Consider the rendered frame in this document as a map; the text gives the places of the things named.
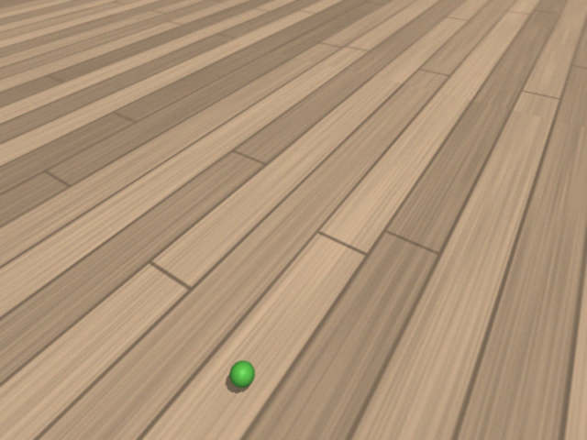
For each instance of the ball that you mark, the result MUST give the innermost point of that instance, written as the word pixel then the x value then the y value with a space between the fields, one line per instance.
pixel 242 374

